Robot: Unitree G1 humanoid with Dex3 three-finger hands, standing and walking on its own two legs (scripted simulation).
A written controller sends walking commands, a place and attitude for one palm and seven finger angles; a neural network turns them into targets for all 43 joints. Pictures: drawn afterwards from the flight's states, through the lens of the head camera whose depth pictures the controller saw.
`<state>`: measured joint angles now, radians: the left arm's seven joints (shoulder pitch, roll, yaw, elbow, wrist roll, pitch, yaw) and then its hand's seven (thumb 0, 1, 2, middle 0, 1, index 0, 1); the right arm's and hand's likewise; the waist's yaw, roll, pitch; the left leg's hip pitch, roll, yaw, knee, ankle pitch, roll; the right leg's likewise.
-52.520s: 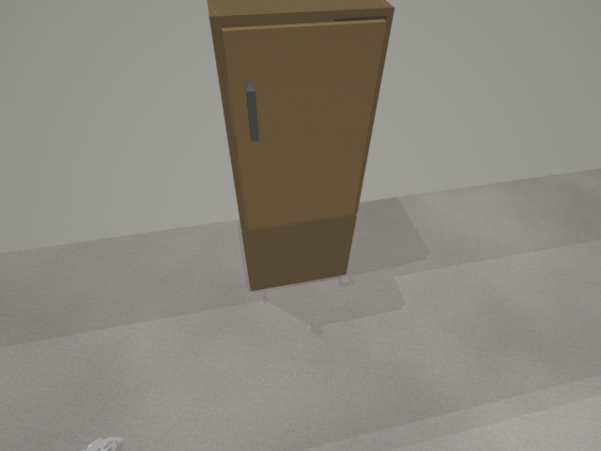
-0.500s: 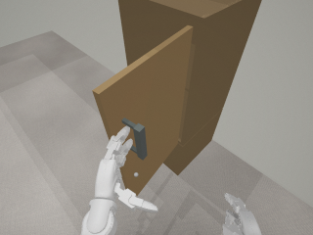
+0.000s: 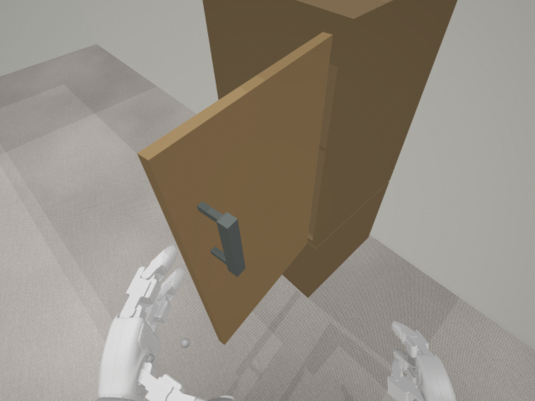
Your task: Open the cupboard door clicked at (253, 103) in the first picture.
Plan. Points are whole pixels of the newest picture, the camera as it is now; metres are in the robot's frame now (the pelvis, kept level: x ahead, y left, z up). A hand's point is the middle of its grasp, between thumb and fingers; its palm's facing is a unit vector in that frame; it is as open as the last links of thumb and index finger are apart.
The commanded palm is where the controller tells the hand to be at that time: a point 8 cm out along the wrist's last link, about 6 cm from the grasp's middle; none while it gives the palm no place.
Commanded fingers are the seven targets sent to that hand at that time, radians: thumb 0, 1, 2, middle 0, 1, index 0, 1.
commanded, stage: slide the hand sideways off the handle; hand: left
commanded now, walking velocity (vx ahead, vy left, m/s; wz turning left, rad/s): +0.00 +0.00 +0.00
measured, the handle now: (222, 240) +0.32 +0.09 +0.09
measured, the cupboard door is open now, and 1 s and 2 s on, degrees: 98 98 98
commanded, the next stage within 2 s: draw the hand back to the body in 0.10 s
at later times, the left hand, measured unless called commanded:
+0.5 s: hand (135, 338) +0.17 +0.16 +0.12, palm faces +0.05 -1.00 -0.06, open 16.3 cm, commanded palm +0.14 +0.22 +0.12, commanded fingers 0.00 -0.50 0.30 -0.15 -0.30 -0.15 -0.30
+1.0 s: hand (56, 308) +0.19 +0.24 +0.15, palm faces +0.26 -0.91 -0.34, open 13.9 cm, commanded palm +0.15 +0.29 +0.18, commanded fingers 0.00 0.23 0.62 -0.18 -0.30 -0.18 -0.30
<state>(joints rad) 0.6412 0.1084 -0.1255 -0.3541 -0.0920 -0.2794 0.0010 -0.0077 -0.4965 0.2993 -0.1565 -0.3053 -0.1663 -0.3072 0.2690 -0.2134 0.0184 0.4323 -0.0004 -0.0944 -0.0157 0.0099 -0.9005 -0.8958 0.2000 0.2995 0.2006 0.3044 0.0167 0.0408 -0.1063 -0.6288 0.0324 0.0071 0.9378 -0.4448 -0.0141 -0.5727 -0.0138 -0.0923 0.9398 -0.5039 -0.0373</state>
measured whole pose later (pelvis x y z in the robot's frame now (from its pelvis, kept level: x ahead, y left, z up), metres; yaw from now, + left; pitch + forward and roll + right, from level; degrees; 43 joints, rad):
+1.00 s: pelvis +0.01 +0.03 +0.04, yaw -1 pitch -1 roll -1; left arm 0.60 0.30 0.11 -0.46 -0.04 -0.04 0.12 0.00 -0.09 0.47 -0.17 -0.30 -0.17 -0.30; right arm 0.25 -0.20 0.07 0.56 0.01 -0.14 -0.11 0.01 -0.90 -0.90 0.20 0.30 0.20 0.30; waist 0.05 0.05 -0.03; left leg -0.28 0.01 0.04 0.62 -0.33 0.03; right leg -0.21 -0.02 -0.07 0.57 -0.34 0.01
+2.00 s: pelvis +0.01 +0.01 +0.06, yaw -1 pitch -3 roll -1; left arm 0.47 0.35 0.35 -0.38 -0.06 -0.11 0.11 0.02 0.89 0.90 -0.21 -0.30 -0.21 -0.30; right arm 0.17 -0.23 0.02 0.63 0.00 -0.06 -0.09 0.01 -0.90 -0.90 0.20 0.30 0.20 0.30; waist 0.05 0.07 0.02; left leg -0.14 0.04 0.04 0.42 -0.22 0.00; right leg -0.06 0.02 -0.07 0.33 -0.22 -0.02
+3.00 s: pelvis -0.14 +0.06 +0.04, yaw +1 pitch +0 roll -5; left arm 0.50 0.46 0.47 -0.55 -0.04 -0.22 0.17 0.02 0.89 0.90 -0.21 -0.30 -0.22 -0.30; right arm 0.18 -0.16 -0.01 0.63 -0.01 -0.10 -0.07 0.01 -0.90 -0.90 0.20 0.30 0.20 0.30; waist 0.00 0.02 0.05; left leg -0.48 0.04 0.01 0.50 -0.03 0.07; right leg -0.41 0.10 0.01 1.07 -0.47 0.01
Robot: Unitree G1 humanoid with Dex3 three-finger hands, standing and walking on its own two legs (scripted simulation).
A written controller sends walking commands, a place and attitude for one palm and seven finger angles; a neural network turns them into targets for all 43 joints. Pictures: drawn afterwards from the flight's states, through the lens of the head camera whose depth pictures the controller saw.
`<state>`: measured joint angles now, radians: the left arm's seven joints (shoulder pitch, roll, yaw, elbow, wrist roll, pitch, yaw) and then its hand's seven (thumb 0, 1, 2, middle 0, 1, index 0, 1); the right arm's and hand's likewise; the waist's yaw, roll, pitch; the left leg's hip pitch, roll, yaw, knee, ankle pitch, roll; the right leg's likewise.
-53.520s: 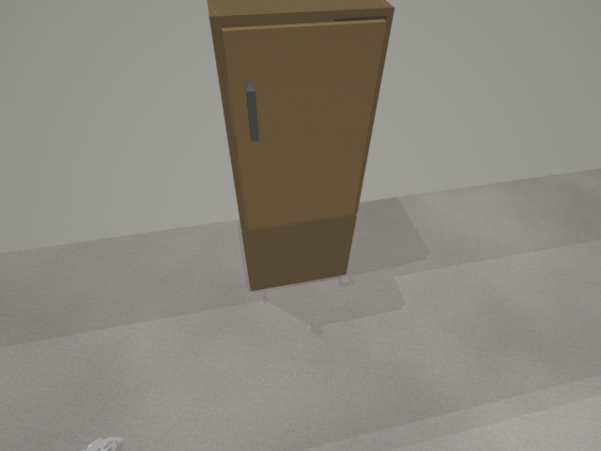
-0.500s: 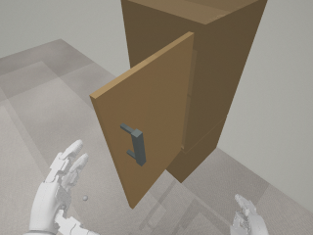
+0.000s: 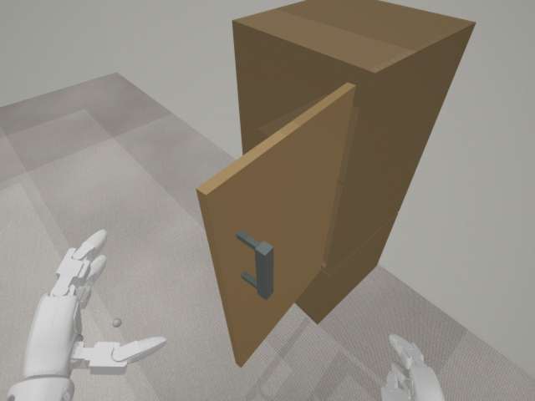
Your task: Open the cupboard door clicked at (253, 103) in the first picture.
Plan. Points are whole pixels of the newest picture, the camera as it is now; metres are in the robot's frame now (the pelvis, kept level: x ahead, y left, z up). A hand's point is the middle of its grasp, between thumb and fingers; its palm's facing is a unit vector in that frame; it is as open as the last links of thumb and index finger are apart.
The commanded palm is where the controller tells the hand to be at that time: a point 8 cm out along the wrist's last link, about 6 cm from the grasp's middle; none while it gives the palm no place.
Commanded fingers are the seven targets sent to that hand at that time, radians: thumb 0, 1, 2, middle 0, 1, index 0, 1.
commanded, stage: draw the hand back to the body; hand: left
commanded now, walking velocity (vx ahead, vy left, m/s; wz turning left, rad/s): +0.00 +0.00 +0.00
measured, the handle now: (255, 265) +0.31 +0.06 +0.05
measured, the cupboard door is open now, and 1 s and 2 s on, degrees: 98 98 98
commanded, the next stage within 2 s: step back with the hand held close in 0.78 s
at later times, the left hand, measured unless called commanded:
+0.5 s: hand (56, 276) +0.20 +0.26 +0.17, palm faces +0.47 -0.79 -0.39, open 8.1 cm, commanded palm +0.15 +0.29 +0.18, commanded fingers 0.00 0.90 0.90 -0.20 -0.30 -0.20 -0.30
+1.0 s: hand (70, 279) +0.19 +0.24 +0.17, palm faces +0.44 -0.80 -0.41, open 7.4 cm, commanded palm +0.14 +0.28 +0.19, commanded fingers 0.00 0.90 0.90 -0.20 -0.30 -0.20 -0.30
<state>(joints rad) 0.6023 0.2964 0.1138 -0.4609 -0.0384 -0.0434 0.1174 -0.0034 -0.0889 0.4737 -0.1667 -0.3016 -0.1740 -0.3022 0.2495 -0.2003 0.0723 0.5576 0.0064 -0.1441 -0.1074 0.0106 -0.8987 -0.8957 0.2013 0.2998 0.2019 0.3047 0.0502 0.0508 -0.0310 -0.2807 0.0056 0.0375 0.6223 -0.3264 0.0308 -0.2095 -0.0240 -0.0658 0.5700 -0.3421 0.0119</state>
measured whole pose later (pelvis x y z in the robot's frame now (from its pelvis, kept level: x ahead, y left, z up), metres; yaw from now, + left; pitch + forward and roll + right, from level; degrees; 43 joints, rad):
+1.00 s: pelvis +0.00 -0.02 +0.02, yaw -1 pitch -3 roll -1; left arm 0.47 0.35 0.35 -0.38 -0.06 -0.11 0.11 0.02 0.89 0.90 -0.21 -0.30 -0.21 -0.30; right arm 0.17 -0.23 0.02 0.63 0.00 -0.06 -0.09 0.01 -0.90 -0.90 0.20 0.30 0.20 0.30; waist 0.05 0.07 0.02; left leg -0.14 0.04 0.04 0.42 -0.22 0.00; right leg -0.06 0.02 -0.07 0.33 -0.22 -0.02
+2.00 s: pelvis -0.15 +0.02 +0.00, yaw +1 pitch +0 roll -5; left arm 0.50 0.46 0.47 -0.55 -0.04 -0.22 0.17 0.02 0.89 0.90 -0.21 -0.30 -0.22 -0.30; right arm 0.18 -0.16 -0.01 0.63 -0.01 -0.10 -0.07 0.01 -0.90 -0.90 0.20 0.30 0.20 0.30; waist 0.00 0.02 0.05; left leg -0.48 0.04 0.01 0.50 -0.03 0.07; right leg -0.41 0.10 0.01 1.07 -0.47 0.01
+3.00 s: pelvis -0.29 +0.03 +0.00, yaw -3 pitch -1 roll +1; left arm 0.54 0.46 0.45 -0.51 -0.02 -0.21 0.16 0.02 0.89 0.90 -0.21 -0.30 -0.21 -0.30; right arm 0.26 -0.14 0.03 0.63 -0.01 -0.16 -0.06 0.01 -0.90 -0.90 0.20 0.30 0.20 0.30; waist -0.02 -0.03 0.00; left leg -0.24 0.06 0.02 0.59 -0.32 -0.04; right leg -0.31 0.02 -0.10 0.60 -0.29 -0.02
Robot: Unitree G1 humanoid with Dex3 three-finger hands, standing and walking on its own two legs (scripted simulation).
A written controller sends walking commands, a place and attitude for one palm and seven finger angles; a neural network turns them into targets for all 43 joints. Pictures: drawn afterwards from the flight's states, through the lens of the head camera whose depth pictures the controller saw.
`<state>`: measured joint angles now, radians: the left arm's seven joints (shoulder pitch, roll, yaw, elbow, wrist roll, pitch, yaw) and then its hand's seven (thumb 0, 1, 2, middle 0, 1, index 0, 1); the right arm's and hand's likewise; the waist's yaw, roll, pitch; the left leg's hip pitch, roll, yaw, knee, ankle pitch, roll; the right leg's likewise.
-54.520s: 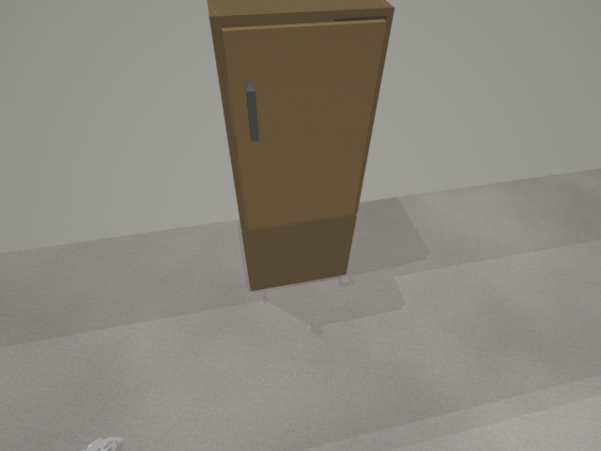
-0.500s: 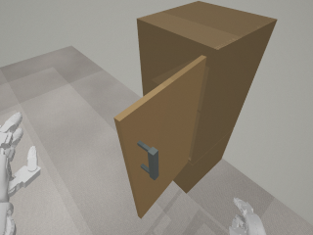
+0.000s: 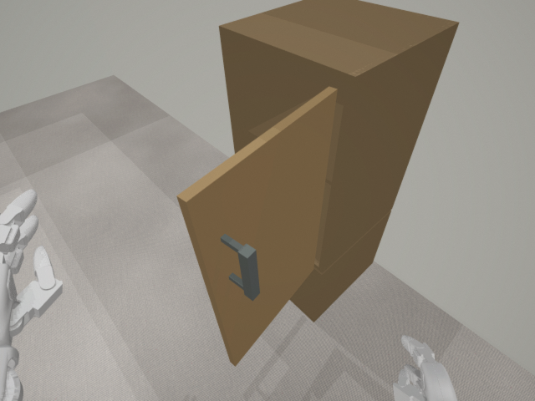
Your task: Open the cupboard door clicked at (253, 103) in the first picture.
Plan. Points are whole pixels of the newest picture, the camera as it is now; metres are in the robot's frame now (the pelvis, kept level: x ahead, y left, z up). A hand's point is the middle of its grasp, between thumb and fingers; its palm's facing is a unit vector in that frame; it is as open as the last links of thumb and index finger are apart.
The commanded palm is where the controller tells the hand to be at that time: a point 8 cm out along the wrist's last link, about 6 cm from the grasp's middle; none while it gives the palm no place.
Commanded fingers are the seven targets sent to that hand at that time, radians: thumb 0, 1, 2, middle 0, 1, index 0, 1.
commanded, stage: step back with the hand held close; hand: left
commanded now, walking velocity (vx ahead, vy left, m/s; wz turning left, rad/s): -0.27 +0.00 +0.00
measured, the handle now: (240, 267) +0.31 +0.08 +0.03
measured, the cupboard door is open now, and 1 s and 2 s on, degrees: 98 98 98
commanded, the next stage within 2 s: stop stepping back and stand still in 1.10 s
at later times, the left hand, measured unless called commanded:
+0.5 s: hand (5, 335) +0.14 +0.29 +0.15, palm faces +0.38 -0.78 -0.49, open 7.4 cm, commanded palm +0.08 +0.33 +0.17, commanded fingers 0.00 0.90 0.90 -0.20 -0.30 -0.20 -0.30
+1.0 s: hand out of the picture +0.06 +0.32 +0.17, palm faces +0.47 -0.76 -0.45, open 7.4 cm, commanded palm -0.01 +0.34 +0.17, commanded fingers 0.00 0.90 0.90 -0.20 -0.30 -0.20 -0.30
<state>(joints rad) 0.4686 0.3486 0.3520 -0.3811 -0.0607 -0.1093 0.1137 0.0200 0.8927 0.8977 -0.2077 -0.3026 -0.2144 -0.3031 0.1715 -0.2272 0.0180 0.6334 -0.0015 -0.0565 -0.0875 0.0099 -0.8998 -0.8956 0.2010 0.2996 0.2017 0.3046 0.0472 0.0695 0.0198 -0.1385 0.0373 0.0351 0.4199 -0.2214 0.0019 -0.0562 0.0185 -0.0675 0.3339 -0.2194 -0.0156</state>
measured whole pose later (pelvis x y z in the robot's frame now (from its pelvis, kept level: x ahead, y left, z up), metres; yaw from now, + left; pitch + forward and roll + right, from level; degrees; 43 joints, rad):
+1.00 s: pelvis -0.14 +0.04 -0.02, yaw +2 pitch +0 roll -5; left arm 0.50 0.46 0.47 -0.55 -0.04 -0.22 0.17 0.02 0.89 0.90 -0.21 -0.30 -0.22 -0.30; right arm 0.18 -0.16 -0.01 0.63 -0.01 -0.10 -0.07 0.01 -0.90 -0.90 0.20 0.30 0.20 0.30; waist 0.00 0.02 0.05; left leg -0.48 0.04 0.01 0.50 -0.03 0.07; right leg -0.41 0.10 0.01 1.07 -0.47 0.01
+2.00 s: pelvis -0.28 +0.05 -0.02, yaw -2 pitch -1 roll +1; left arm 0.54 0.46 0.45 -0.51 -0.02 -0.21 0.16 0.02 0.89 0.90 -0.21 -0.30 -0.21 -0.30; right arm 0.26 -0.14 0.03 0.63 -0.01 -0.16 -0.06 0.01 -0.90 -0.90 0.20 0.30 0.20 0.30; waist -0.02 -0.03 0.00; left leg -0.24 0.06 0.02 0.59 -0.32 -0.04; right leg -0.31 0.02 -0.10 0.60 -0.29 -0.02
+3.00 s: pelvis -0.30 +0.06 +0.00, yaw +2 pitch -2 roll +0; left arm 0.24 0.14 0.01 1.14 0.00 0.01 0.04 0.01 0.92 0.90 -0.20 -0.30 -0.20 -0.30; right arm 0.32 -0.12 0.00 1.13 -0.02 0.02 -0.04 0.00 -0.90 -0.90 0.20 0.30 0.20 0.30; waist -0.01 0.02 0.03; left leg -0.10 -0.02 0.04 0.38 -0.25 0.03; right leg -0.20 0.04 -0.02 0.37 -0.14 -0.05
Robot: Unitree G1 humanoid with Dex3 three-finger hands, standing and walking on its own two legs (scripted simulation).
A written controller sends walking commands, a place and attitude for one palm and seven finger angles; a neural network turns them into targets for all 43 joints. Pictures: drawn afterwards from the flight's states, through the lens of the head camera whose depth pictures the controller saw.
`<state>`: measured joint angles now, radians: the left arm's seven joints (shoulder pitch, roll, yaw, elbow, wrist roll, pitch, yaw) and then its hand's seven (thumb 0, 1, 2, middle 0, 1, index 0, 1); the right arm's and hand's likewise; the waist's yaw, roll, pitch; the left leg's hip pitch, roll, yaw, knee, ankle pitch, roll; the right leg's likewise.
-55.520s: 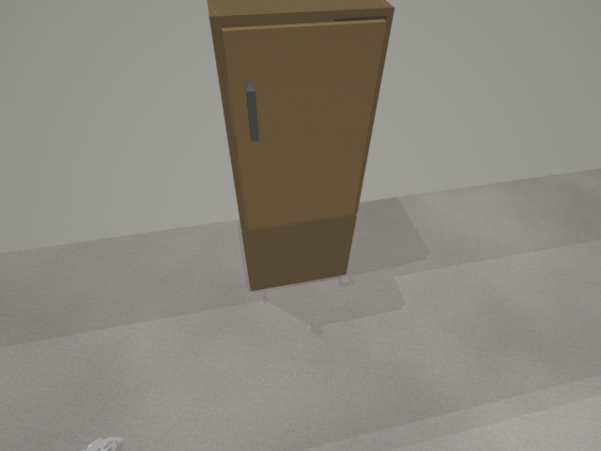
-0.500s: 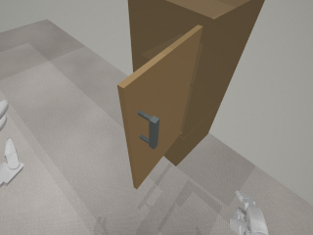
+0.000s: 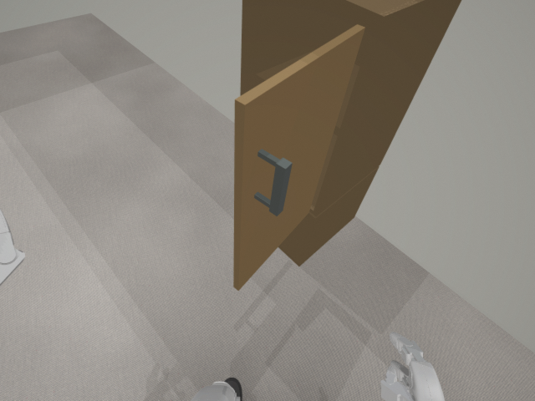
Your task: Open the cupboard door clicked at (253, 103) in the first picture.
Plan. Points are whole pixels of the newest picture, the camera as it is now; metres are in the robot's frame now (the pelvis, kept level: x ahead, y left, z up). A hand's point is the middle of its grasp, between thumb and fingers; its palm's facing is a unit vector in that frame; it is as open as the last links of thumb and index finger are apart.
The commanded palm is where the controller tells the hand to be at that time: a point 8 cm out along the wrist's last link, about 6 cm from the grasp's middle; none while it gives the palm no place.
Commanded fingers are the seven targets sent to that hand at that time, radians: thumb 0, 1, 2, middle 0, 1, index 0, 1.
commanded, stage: step back with the hand held close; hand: left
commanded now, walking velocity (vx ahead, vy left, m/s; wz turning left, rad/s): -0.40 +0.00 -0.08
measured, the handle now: (270, 183) +0.46 +0.03 +0.05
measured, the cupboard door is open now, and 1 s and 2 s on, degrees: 98 98 98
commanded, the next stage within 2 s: stop stepping back and stand still in 0.10 s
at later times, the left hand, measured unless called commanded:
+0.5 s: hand (16, 347) +0.14 +0.23 +0.18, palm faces +0.25 -0.84 -0.47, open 7.4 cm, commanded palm +0.07 +0.28 +0.19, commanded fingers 0.00 0.90 0.90 -0.20 -0.30 -0.20 -0.30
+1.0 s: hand out of the picture +0.08 +0.25 +0.19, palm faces +0.37 -0.78 -0.50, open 7.4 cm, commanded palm +0.02 +0.30 +0.19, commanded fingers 0.00 0.90 0.90 -0.20 -0.30 -0.20 -0.30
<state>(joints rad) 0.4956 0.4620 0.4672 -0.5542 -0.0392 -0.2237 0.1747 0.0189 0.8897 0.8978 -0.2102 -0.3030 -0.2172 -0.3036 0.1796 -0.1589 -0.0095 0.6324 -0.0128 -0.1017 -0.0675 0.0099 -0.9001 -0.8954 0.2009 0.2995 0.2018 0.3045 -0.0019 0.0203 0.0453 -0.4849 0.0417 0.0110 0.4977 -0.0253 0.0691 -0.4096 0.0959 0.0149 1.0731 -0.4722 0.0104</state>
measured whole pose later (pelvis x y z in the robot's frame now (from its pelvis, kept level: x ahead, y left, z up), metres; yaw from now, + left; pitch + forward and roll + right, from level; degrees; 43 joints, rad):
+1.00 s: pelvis -0.14 +0.01 +0.00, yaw -4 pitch -1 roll +1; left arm 0.54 0.46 0.45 -0.51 -0.02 -0.21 0.16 0.02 0.89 0.90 -0.21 -0.30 -0.21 -0.30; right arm 0.26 -0.14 0.03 0.63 -0.01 -0.16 -0.06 0.01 -0.90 -0.90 0.20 0.30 0.20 0.30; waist -0.02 -0.03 0.00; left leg -0.24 0.06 0.02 0.59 -0.32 -0.04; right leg -0.31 0.02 -0.10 0.60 -0.29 -0.02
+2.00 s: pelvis -0.16 +0.02 +0.02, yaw +1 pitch -2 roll +0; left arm 0.24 0.14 0.01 1.14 0.00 0.01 0.04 0.01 0.92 0.90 -0.20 -0.30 -0.20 -0.30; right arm 0.32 -0.12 0.00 1.13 -0.02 0.02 -0.04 0.00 -0.90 -0.90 0.20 0.30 0.20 0.30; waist -0.01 0.02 0.03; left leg -0.10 -0.02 0.04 0.38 -0.25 0.03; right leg -0.20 0.04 -0.02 0.37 -0.14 -0.05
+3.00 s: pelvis -0.13 +0.03 +0.02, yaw +0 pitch -1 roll +0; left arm 0.20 0.16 0.01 1.14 0.00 -0.01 0.04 0.01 0.91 0.90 -0.20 -0.30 -0.20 -0.30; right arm 0.26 -0.16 0.00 1.14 -0.02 0.00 -0.05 0.00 -0.90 -0.90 0.20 0.30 0.20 0.30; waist -0.02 0.02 0.05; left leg -0.08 -0.03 0.05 0.36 -0.28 0.04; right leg -0.20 0.03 -0.01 0.40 -0.19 -0.03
